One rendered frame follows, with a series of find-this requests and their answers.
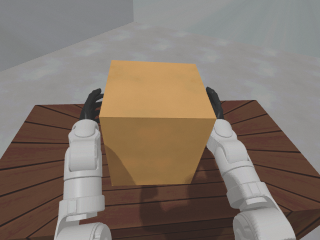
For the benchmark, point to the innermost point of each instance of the right robot forearm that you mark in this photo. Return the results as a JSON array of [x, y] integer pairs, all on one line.
[[245, 191]]

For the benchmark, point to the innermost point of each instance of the left robot hand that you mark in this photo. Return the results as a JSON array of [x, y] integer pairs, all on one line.
[[89, 111]]

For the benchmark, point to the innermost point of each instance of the pedestal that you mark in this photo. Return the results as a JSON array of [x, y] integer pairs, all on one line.
[[32, 182]]

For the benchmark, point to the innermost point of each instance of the carton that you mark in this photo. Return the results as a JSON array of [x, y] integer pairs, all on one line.
[[156, 119]]

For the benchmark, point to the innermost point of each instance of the right robot upper arm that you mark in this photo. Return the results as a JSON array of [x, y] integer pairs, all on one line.
[[262, 224]]

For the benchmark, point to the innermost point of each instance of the left robot upper arm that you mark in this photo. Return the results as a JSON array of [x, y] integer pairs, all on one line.
[[89, 231]]

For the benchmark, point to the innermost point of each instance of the right robot hand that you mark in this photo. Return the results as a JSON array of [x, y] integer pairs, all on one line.
[[215, 102]]

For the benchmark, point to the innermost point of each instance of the left robot forearm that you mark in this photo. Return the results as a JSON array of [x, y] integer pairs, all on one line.
[[82, 191]]

